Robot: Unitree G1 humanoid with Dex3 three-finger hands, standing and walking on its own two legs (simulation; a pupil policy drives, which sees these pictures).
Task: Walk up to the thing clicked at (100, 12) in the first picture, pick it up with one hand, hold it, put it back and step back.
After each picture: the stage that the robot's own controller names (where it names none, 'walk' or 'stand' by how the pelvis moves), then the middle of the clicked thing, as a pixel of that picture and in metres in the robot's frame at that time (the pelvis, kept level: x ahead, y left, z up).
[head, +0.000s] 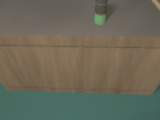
stand; (101, 3) +0.91 -0.11 +0.02
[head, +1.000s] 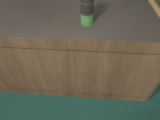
rise first; (87, 3) +0.82 -0.01 +0.04
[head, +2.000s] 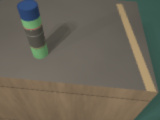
stand; (35, 32) +0.56 +0.21 +0.05
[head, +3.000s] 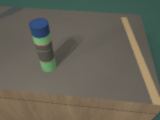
stand; (44, 48) +0.54 +0.18 +0.02
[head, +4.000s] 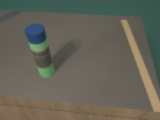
stand; (41, 53) +0.51 +0.18 +0.01
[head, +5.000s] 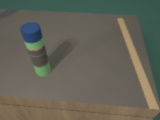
stand; (37, 52) +0.52 +0.20 +0.01
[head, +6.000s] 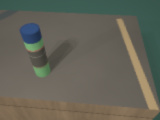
stand; (37, 53) +0.51 +0.20 +0.01
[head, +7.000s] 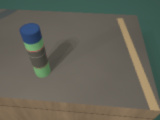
stand; (37, 53) +0.51 +0.20 +0.01
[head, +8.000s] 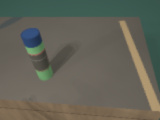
rise first; (38, 56) +0.51 +0.22 +0.02
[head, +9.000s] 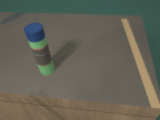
go down; (41, 51) +0.53 +0.22 +0.02
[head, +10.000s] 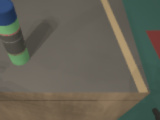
go down; (12, 37) +0.52 +0.20 +0.05
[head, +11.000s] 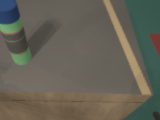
approach; (14, 36) +0.51 +0.21 +0.06
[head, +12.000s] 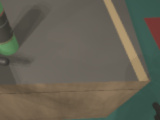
close in; out of the picture +0.52 +0.22 +0.09
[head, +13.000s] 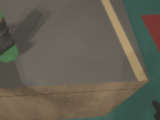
lift; out of the picture +0.49 +0.21 +0.09
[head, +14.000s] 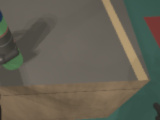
lift; (0, 39) +0.46 +0.21 +0.09
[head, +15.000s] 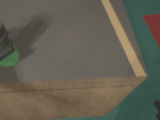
lift; out of the picture +0.47 +0.21 +0.10
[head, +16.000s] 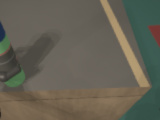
lift; (2, 56) +0.41 +0.22 +0.09
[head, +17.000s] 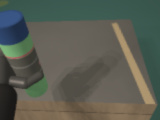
lift; (24, 61) +0.32 +0.16 +0.21
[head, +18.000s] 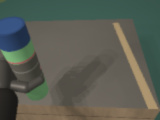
hold; (26, 65) +0.32 +0.16 +0.19
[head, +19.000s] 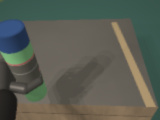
crouch; (25, 67) +0.32 +0.16 +0.18
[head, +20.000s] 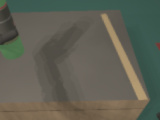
crouch; out of the picture +0.46 +0.21 +0.23
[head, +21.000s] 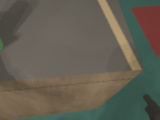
lower; out of the picture +0.52 +0.22 +0.10
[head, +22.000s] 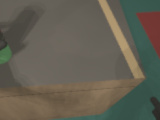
lower; out of the picture +0.49 +0.22 +0.09
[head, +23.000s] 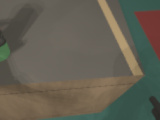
lower; out of the picture +0.50 +0.22 +0.10
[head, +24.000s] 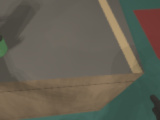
lower; out of the picture +0.51 +0.22 +0.10
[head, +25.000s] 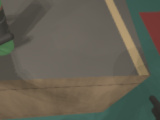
open; out of the picture +0.51 +0.21 +0.10
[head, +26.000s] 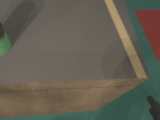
sink last; out of the picture +0.49 +0.21 +0.10
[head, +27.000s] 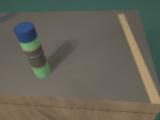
sink last; (34, 53) +0.50 +0.22 +0.06
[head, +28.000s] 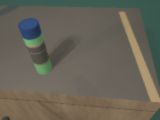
stand; (37, 49) +0.50 +0.21 +0.04
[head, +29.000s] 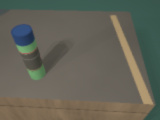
stand; (30, 55) +0.49 +0.22 +0.02
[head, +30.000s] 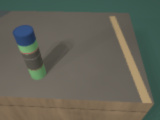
stand; (31, 55) +0.50 +0.22 +0.02
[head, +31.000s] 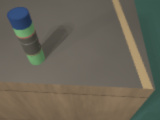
walk; (29, 39) +0.53 +0.22 +0.03
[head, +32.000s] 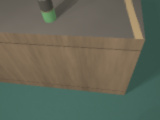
walk; out of the picture +0.80 +0.21 +0.03
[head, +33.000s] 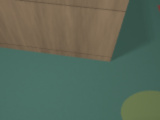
walk; out of the picture +1.17 +0.16 +0.04
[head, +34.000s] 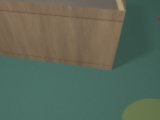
stand; out of the picture +1.21 +0.16 +0.03
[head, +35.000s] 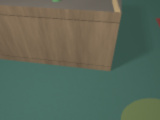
stand; out of the picture +1.23 +0.18 +0.01
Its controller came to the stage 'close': yes
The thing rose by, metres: 0.21
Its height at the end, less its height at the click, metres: +0.00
